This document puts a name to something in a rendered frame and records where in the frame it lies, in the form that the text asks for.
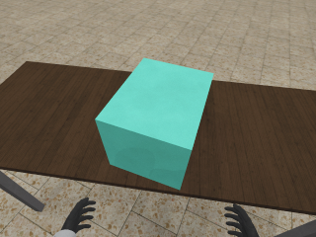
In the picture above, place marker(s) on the left robot hand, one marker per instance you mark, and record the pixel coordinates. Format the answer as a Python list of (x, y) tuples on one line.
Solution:
[(74, 218)]

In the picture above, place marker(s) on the table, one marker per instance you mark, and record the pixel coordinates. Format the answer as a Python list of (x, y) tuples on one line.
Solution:
[(255, 144)]

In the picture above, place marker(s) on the carton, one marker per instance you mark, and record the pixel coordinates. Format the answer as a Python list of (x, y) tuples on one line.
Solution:
[(150, 125)]

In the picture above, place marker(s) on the right robot hand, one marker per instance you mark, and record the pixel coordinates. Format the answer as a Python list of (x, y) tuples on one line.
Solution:
[(245, 224)]

